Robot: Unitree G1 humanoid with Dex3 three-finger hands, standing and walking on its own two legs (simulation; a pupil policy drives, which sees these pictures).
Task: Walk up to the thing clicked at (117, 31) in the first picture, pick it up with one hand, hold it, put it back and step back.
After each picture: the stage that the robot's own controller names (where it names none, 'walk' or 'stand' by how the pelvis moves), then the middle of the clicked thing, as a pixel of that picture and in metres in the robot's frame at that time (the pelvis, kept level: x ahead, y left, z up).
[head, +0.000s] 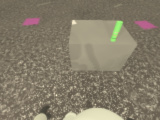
stand; (116, 31) +1.03 -0.32 -0.02
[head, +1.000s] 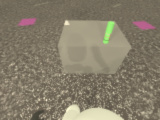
rise first; (108, 33) +0.95 -0.15 +0.00
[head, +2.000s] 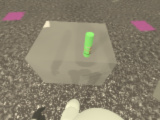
walk; (88, 45) +0.63 +0.08 -0.01
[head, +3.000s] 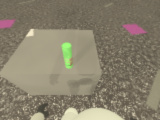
stand; (68, 57) +0.49 +0.20 +0.00
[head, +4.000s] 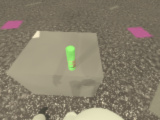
stand; (71, 59) +0.50 +0.17 -0.03
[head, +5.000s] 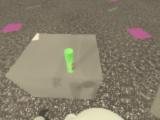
stand; (70, 61) +0.48 +0.18 -0.03
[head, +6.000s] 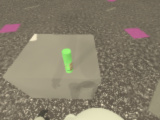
stand; (68, 62) +0.48 +0.20 -0.03
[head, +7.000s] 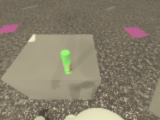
stand; (67, 63) +0.46 +0.21 -0.03
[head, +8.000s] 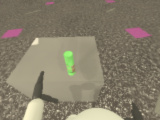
rise first; (70, 64) +0.45 +0.20 -0.03
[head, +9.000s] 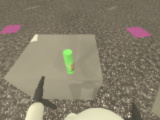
go down; (69, 62) +0.46 +0.21 -0.02
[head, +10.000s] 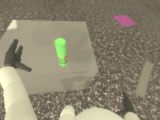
go down; (61, 54) +0.49 +0.19 +0.01
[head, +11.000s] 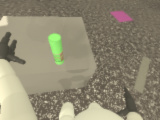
go down; (57, 51) +0.48 +0.20 +0.04
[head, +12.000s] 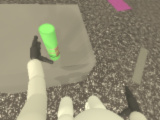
close in; (51, 45) +0.48 +0.20 +0.07
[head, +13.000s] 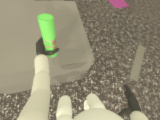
close; (49, 39) +0.51 +0.20 +0.08
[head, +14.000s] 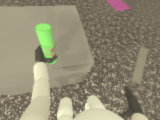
lift; (48, 47) +0.47 +0.21 +0.08
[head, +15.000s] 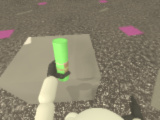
lift; (62, 61) +0.33 +0.17 +0.17
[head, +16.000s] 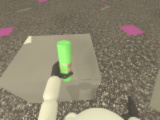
hold; (65, 62) +0.34 +0.16 +0.14
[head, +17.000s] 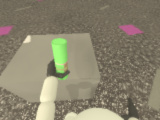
hold; (61, 61) +0.33 +0.18 +0.16
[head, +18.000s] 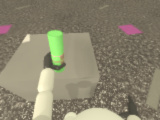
crouch; (57, 54) +0.37 +0.20 +0.18
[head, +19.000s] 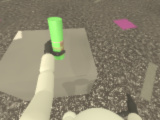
lower; (57, 41) +0.47 +0.20 +0.18
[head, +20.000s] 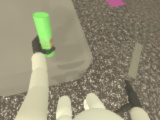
lower; (45, 37) +0.53 +0.21 +0.08
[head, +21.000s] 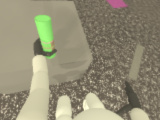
lower; (47, 40) +0.51 +0.20 +0.08
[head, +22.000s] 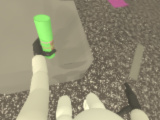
lower; (46, 40) +0.51 +0.21 +0.08
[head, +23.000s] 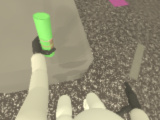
lower; (46, 38) +0.51 +0.21 +0.09
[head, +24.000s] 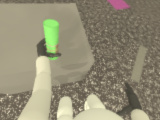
open; (52, 43) +0.50 +0.18 +0.08
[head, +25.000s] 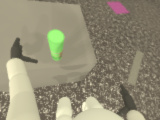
sink last; (56, 48) +0.45 +0.18 +0.07
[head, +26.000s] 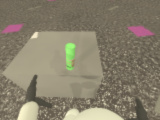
sink last; (70, 58) +0.48 +0.19 +0.03
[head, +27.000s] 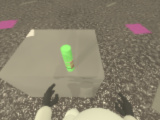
stand; (68, 59) +0.45 +0.19 +0.02
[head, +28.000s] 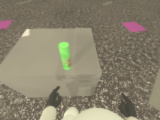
stand; (65, 57) +0.46 +0.20 +0.04
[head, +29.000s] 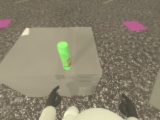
stand; (65, 57) +0.46 +0.20 +0.04
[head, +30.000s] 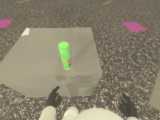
stand; (65, 57) +0.46 +0.20 +0.04
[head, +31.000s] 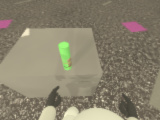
stand; (66, 57) +0.46 +0.20 +0.04
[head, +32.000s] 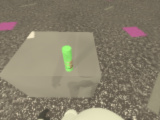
stand; (68, 59) +0.47 +0.20 +0.00
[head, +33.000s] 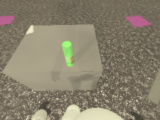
walk; (68, 55) +0.49 +0.19 -0.02
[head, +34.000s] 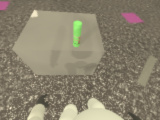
walk; (77, 35) +0.71 +0.13 -0.01
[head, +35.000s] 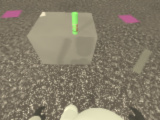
stand; (74, 24) +1.01 +0.24 +0.00
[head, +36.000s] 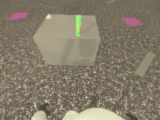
stand; (78, 26) +1.03 +0.18 -0.02
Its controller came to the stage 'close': yes
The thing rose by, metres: 0.21
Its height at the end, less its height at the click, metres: +0.00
